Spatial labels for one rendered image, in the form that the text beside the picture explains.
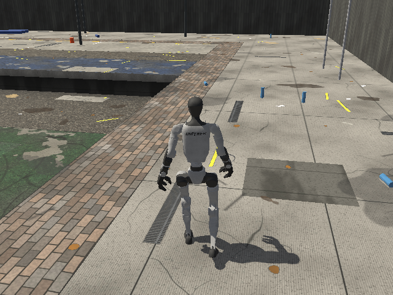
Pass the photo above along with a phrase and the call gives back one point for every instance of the robot left forearm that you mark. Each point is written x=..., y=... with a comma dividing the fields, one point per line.
x=165, y=165

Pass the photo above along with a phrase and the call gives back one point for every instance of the robot left hand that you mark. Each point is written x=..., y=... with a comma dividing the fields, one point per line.
x=160, y=182

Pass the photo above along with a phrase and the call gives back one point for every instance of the robot right upper arm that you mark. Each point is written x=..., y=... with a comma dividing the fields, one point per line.
x=214, y=129

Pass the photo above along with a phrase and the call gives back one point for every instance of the robot right forearm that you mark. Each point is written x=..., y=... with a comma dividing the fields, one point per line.
x=226, y=160

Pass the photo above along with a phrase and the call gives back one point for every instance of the humanoid robot head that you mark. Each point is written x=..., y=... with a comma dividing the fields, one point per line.
x=195, y=105

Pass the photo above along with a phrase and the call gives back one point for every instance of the robot left shin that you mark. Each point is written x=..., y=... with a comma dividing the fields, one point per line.
x=186, y=214

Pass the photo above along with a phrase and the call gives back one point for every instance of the robot left upper arm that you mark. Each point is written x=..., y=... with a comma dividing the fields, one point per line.
x=177, y=129

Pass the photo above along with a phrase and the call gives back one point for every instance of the robot right hand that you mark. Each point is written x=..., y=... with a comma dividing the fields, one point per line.
x=230, y=171

